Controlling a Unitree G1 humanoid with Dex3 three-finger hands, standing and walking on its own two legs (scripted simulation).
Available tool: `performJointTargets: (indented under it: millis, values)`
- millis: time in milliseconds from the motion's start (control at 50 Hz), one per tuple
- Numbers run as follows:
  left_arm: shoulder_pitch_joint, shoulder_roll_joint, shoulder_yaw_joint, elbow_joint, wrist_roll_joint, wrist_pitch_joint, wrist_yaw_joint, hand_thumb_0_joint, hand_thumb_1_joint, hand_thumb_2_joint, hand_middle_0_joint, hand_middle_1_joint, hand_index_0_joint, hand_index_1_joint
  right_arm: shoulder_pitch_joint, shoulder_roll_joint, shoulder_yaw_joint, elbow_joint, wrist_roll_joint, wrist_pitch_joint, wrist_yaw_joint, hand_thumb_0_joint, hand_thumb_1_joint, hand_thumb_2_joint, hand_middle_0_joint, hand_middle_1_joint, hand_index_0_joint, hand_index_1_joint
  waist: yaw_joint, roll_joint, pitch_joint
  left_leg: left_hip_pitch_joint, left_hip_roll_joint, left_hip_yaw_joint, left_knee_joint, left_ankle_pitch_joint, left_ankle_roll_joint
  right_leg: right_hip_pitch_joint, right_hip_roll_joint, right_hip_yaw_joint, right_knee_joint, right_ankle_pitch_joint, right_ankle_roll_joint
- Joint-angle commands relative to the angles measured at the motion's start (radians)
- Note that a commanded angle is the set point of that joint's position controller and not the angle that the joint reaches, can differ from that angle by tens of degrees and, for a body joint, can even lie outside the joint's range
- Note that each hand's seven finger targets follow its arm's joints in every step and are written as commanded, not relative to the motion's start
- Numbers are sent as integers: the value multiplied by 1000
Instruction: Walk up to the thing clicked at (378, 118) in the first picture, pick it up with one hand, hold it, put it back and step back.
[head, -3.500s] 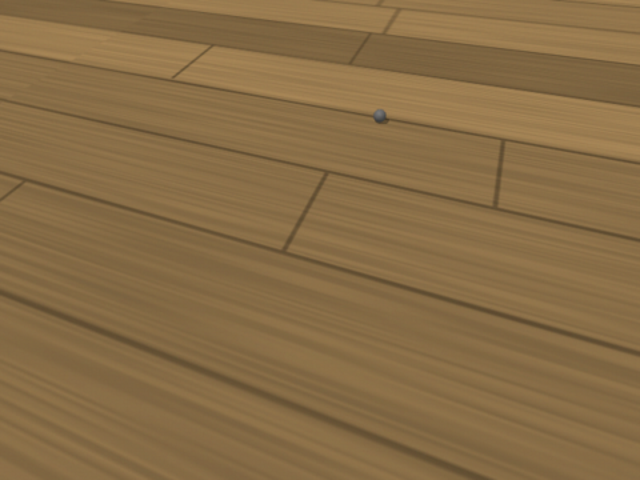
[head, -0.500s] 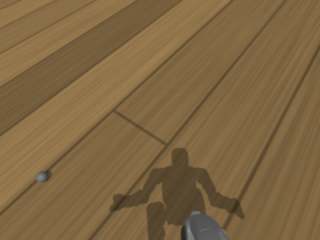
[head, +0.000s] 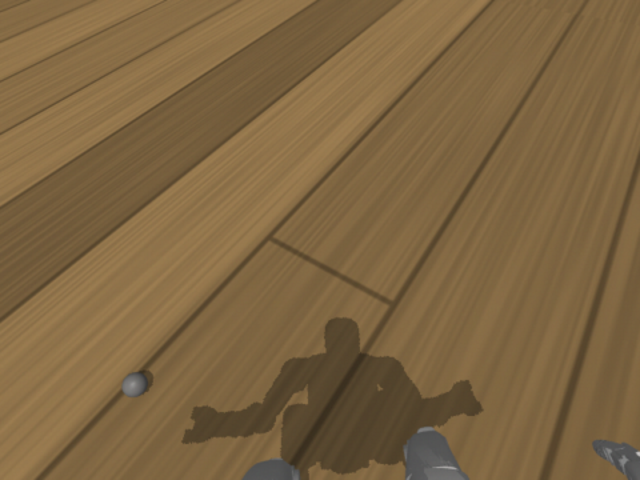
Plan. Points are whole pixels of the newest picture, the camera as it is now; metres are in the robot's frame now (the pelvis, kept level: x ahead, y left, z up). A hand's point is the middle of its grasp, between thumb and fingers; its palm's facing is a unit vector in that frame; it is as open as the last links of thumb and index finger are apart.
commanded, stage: walk up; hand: left
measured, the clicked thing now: (135, 384) +0.48 +0.61 -0.68
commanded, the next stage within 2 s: none
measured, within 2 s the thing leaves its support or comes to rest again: neither
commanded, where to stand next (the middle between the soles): +0.04 +0.54 m, yaw -19 degrees
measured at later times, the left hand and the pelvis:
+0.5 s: hand out of the picture +0.12 +0.50 -0.08, palm faces -0.08 -0.80 -0.60, open 7.4 cm; pelvis +0.01 +0.20 +0.02, yaw -6 degrees
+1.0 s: hand out of the picture +0.11 +0.72 -0.10, palm faces -0.25 -0.81 -0.54, open 7.4 cm; pelvis -0.02 +0.45 +0.02, yaw -13 degrees
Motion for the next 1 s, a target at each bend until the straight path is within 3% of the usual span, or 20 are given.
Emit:
performJointTargets:
  millis: [0, 100, 180, 240, 260, 280, 320, 380, 440, 560, 600, 620, 640, 660, 680, 740, 860, 920, 940, 980]
  values:
    - [-45, 206, 17, -64, -38, -46, 33, 0, 900, 900, -200, -300, -200, -300, -15, -240, -74, -97, 6, -25, -44, 0, -900, -900, 200, 300, 200, 300, -73, 163, 43, 156, 211, -479, -667, 143, 80, -299, 76, -97, 232, 43, 0]
    - [65, 148, 4, -37, -63, -32, 14, 0, 900, 900, -200, -300, -200, -300, 42, -157, -54, -94, 9, -27, -56, 0, -900, -900, 200, 300, 200, 300, -58, 162, -103, 418, 140, -180, -458, 814, 117, -125, 86, -199, -20, 80, 26]
    - [114, 131, 10, -70, -63, -28, 11, 0, 900, 900, -200, -300, -200, -300, 27, -133, -49, -138, -5, -8, -54, 0, -900, -900, 200, 300, 200, 300, -37, 165, -99, 304, 134, -101, -426, 815, 102, 88, 61, -247, -265, 201, 8]
    - [339, 155, 39, -24, -47, -27, 25, 0, 900, 900, -200, -300, -200, -300, -67, -102, -38, -199, 11, -1, -45, 0, -900, -900, 200, 300, 200, 300, 107, 29, -178, 70, 24, 18, -158, 801, -14, 546, 54, -261, -608, 481, -38]
    - [366, 201, 58, -32, -35, -26, 33, 0, 900, 900, -200, -300, -200, -300, -17, -72, -28, -197, 22, -1, -44, 0, -900, -900, 200, 300, 200, 300, 131, -131, -194, -151, -38, -9, 66, 355, -63, 720, -60, -33, -616, 531, -111]
    - [314, 233, 67, -84, -22, -22, 41, 0, 900, 900, -200, -300, -200, -300, 71, -71, -24, -188, 26, 5, -45, 0, -900, -900, 200, 300, 200, 300, 87, -203, -265, -284, -55, -100, 285, -73, -92, 758, -323, 312, -625, 489, -228]
    - [82, 270, 70, -169, -24, -30, 56, 0, 900, 900, -200, -300, -200, -300, 97, -173, -63, -178, 11, 28, -70, 0, -900, -900, 200, 300, 200, 300, 25, -123, -192, -307, 19, -263, 537, -84, -93, 500, -513, 538, -713, 291, -386]
    - [-16, 209, 42, -191, -24, -48, 44, 0, 900, 900, -200, -300, -200, -300, 51, -199, -71, -130, 21, 25, -44, 0, -900, -900, 200, 300, 200, 300, -21, -20, -60, -136, 17, -225, 476, 79, -18, 172, -274, 179, -691, 102, -235]
    - [-35, 241, 58, -178, 3, -54, 20, 0, 900, 900, -200, -300, -200, -300, 77, -144, -54, -127, 16, 39, -7, 0, -900, -900, 200, 300, 200, 300, -37, -139, -33, -88, 16, -161, 346, 141, 23, 94, -143, 7, -627, 54, -155]
    - [2, 323, 88, -162, 27, -44, 0, 0, 900, 900, -200, -300, -200, -300, 39, -139, -57, -125, 27, 40, 3, 0, -900, -900, 200, 300, 200, 300, 12, -291, -48, 47, 13, -15, -39, 6, 26, 51, -108, -19, -567, 22, -129]
    - [-56, 302, 79, -166, 19, -36, 1, 0, 900, 900, -200, -300, -200, -300, 184, -147, -74, -74, 23, 33, -5, 0, -900, -900, 200, 300, 200, 300, -79, -202, -119, 236, -34, 49, -240, 55, 29, -11, -82, -86, -433, 83, -78]
    - [-68, 230, 59, -164, 17, -31, 9, 0, 900, 900, -200, -300, -200, -300, 287, -170, -86, -42, 5, 25, -13, 0, -900, -900, 200, 300, 200, 300, -142, -39, -134, 300, -49, -1, -361, 55, 35, -75, 0, -151, -189, 82, -34]
    - [-62, 109, 23, -176, 0, -26, 18, 0, 900, 900, -200, -300, -200, -300, 291, -261, -100, -55, -14, 14, -25, 0, -900, -900, 200, 300, 200, 300, -161, 300, -54, 263, 142, -343, -528, 123, 91, -309, 196, -253, 133, -116, 14]
    - [-131, 128, 20, -195, -5, -32, 44, 0, 900, 900, -200, -300, -200, -300, 153, -363, -106, -85, 15, 5, -38, 0, -900, -900, 200, 300, 200, 300, -133, 423, -17, 123, 250, -633, -670, 159, 190, -313, 213, -139, 233, -176, 6]
    - [-124, 160, 16, -174, 4, -37, 48, 0, 900, 900, -200, -300, -200, -300, 4, -374, -98, -116, 28, 5, -46, 0, -900, -900, 200, 300, 200, 300, -79, 376, 33, -44, 354, -756, -731, -9, 306, -230, 139, -141, 300, -118, -12]
    - [31, 189, 39, -67, -50, -33, 20, 0, 900, 900, -200, -300, -200, -300, -93, -191, -50, -154, 4, -1, -60, 0, -900, -900, 200, 300, 200, 300, -14, 136, 55, 5, 143, -342, -512, 205, 199, -149, 128, -146, 265, 32, 2]
    - [113, 118, 18, -83, -69, -43, 13, 0, 900, 900, -200, -300, -200, -300, 9, -145, -31, -151, 0, 8, -54, 0, -900, -900, 200, 300, 200, 300, -18, 252, -99, 271, 137, -234, -342, 795, 212, 80, 75, -251, -245, 79, 17]
    - [289, 197, 53, -37, -39, -48, 33, 0, 900, 900, -200, -300, -200, -300, -13, -68, -8, -177, 32, 23, -42, 0, -900, -900, 200, 300, 200, 300, 91, -27, -172, -15, 2, -126, -61, 536, 63, 583, 5, -96, -629, 445, -3]
    - [266, 240, 68, -70, -22, -44, 38, 0, 900, 900, -200, -300, -200, -300, 69, -33, 1, -164, 37, 26, -44, 0, -900, -900, 200, 300, 200, 300, 59, -188, -208, -274, -56, -131, 89, -38, 4, 763, -228, 255, -574, 572, -84]
    - [95, 271, 68, -153, -12, -37, 42, 0, 900, 900, -200, -300, -200, -300, 103, -130, -36, -160, 11, 46, -69, 0, -900, -900, 200, 300, 200, 300, 13, -86, -200, -276, -20, -225, 348, -114, -5, 535, -455, 454, -643, 447, -298]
